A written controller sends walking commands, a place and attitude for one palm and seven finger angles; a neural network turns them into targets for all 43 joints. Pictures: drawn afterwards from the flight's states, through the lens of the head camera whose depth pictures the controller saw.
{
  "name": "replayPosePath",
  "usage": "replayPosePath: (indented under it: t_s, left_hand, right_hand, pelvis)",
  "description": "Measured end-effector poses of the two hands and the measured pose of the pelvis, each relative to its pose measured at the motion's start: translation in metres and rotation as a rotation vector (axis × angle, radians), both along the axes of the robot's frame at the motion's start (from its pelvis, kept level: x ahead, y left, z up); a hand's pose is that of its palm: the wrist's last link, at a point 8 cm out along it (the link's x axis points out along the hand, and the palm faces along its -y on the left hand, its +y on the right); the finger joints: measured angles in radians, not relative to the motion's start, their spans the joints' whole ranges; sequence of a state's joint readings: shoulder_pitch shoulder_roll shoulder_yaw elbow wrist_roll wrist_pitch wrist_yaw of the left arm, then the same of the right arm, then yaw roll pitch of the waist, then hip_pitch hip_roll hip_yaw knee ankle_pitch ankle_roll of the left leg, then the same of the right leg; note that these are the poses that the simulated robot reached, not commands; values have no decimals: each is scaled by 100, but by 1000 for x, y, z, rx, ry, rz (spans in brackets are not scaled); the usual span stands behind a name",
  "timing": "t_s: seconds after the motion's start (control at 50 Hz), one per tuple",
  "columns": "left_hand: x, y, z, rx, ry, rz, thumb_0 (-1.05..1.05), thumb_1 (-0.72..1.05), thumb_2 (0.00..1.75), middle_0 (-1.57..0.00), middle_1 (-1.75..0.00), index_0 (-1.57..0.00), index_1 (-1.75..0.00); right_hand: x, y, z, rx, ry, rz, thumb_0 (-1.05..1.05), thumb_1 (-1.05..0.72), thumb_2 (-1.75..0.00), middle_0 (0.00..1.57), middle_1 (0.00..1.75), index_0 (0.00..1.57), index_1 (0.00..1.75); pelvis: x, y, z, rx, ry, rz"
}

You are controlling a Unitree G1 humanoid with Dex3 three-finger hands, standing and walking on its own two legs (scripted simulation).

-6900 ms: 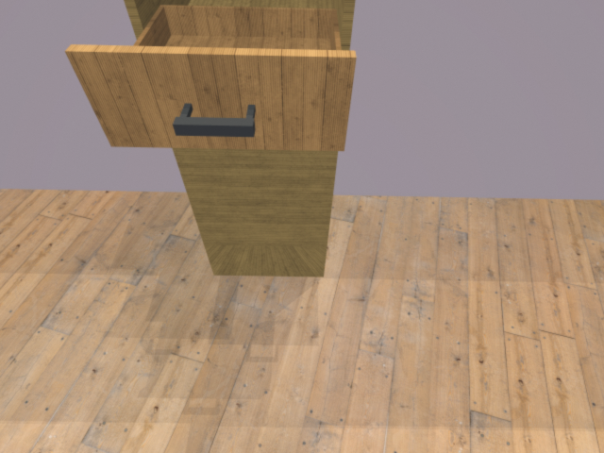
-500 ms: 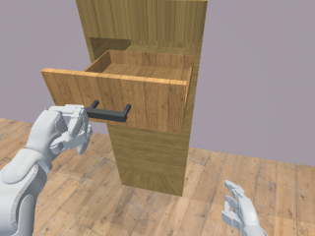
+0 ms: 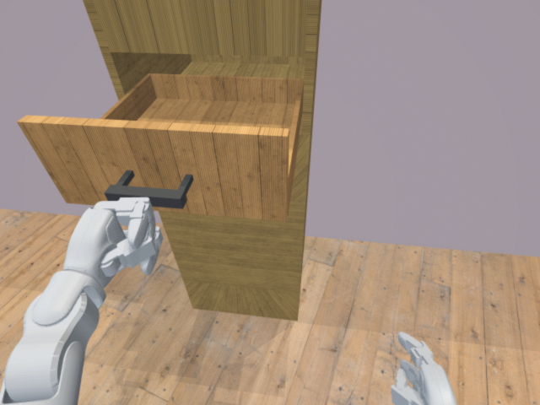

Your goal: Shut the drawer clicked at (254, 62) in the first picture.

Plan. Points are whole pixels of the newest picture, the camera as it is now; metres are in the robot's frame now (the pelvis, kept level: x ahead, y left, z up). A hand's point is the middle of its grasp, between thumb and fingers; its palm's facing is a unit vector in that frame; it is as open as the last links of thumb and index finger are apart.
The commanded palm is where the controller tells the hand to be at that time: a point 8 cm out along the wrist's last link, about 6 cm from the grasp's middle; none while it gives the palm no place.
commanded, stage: bring the fist close to the handle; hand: left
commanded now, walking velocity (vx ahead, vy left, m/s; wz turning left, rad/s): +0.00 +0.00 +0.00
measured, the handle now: (151, 187) +0.36 +0.21 +0.18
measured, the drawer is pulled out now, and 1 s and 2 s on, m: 0.28 0.26 0.14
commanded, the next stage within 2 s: push the drawer shut in 0.44 s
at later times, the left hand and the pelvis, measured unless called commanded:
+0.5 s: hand (147, 243) +0.26 +0.18 +0.17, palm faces -0.01 -1.00 -0.06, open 3.2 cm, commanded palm +0.24 +0.23 +0.18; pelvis +0.01 +0.00 +0.00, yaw +0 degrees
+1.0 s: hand (163, 215) +0.30 +0.18 +0.17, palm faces -0.01 -1.00 -0.05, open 3.2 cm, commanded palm +0.29 +0.22 +0.18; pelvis +0.00 +0.00 +0.00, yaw +1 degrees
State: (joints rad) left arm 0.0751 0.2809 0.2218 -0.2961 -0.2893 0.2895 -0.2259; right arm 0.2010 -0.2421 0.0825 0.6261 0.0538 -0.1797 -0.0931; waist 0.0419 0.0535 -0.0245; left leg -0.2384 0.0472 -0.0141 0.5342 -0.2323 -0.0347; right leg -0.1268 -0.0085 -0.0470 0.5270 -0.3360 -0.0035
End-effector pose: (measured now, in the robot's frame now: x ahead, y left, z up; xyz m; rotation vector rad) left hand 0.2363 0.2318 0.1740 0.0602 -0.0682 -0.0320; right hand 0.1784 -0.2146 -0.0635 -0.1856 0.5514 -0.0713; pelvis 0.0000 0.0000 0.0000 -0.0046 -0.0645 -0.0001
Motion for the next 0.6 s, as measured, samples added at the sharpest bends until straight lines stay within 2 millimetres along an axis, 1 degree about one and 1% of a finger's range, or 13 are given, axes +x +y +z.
replayPosePath:
  t_s: [0.1,0.18,0.24,0.42,0.52,0.6]
  left_hand:
    - [11,6,-1,-6,-24,39,1,89,90,-140,-160,-140,-160]
    - [16,3,-6,5,-4,19,1,90,90,-140,-160,-140,-160]
    - [16,2,-6,12,-4,-1,1,90,90,-140,-160,-140,-160]
    - [8,11,-3,-4,-34,30,1,90,90,-140,-160,-140,-160]
    - [4,6,-7,-1,-13,12,1,90,90,-140,-160,-140,-160]
    - [5,2,-6,-4,-17,4,1,90,90,-140,-160,-140,-160]
  right_hand:
    - [-3,-4,-3,4,11,-15,2,-90,-90,20,30,21,30]
    - [-2,-7,-4,4,13,-22,2,-90,-90,20,30,21,30]
    - [1,-8,-3,3,7,-26,2,-90,-90,20,30,21,30]
    - [18,-5,5,0,-26,-7,2,-90,-90,20,30,21,30]
    - [26,1,8,2,-44,11,2,-90,-90,20,30,21,30]
    - [29,7,9,4,-48,23,2,-90,-90,20,30,21,30]
  pelvis:
    - [3,-1,0,1,5,-3]
    - [6,-1,0,3,11,-7]
    - [9,0,0,5,16,-11]
    - [14,1,-1,4,18,-7]
    - [14,3,-1,3,16,-2]
    - [12,3,-1,2,13,2]
